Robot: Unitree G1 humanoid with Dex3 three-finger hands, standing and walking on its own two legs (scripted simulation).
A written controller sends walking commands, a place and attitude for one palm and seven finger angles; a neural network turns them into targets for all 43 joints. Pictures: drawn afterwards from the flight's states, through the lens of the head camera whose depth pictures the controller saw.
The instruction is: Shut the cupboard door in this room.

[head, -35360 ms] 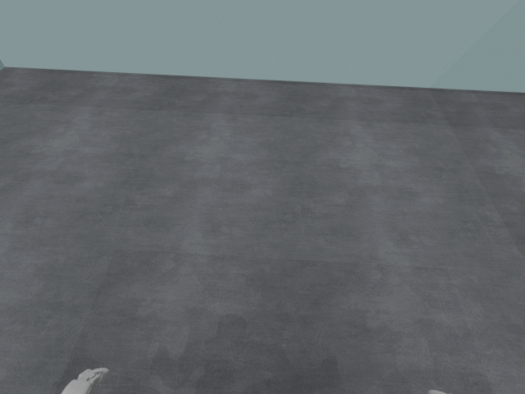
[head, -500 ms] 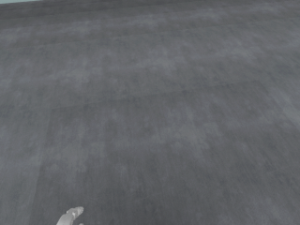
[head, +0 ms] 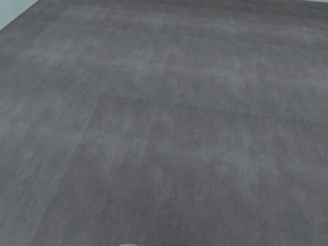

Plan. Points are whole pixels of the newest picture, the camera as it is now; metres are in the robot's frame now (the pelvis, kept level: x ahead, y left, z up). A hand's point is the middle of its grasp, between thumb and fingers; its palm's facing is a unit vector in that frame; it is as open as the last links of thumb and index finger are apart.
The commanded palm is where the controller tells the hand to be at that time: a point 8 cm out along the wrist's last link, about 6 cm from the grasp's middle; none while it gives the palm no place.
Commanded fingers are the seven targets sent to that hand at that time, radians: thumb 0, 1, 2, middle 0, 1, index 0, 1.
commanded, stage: turn or walk to find it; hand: left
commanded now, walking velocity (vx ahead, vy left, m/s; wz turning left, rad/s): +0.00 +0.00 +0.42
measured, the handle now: out of the picture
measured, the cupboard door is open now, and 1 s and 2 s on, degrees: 78 78 78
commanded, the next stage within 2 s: none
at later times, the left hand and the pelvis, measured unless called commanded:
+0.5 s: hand out of the picture +0.07 +0.21 -0.15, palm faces +0.18 -0.95 -0.27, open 7.4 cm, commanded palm none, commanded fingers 0.00 0.90 0.90 -0.20 -0.30 -0.20 -0.30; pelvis -0.01 -0.01 +0.00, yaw +11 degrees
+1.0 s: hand out of the picture -0.10 +0.17 -0.16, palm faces +0.46 -0.85 -0.26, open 7.3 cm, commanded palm none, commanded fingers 0.00 0.90 0.90 -0.20 -0.30 -0.20 -0.30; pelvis -0.03 -0.03 +0.00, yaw +26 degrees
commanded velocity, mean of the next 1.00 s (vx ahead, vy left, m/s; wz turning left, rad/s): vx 0.00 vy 0.00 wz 0.42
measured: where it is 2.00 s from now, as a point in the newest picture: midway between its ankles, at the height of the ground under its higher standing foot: outside the picture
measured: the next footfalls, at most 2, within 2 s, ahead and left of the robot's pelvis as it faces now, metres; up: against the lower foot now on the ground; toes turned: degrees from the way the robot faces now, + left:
left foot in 0.02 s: +0.02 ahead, +0.12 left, +0.00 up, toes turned +5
right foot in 0.52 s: +0.05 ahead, -0.12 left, +0.00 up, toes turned +8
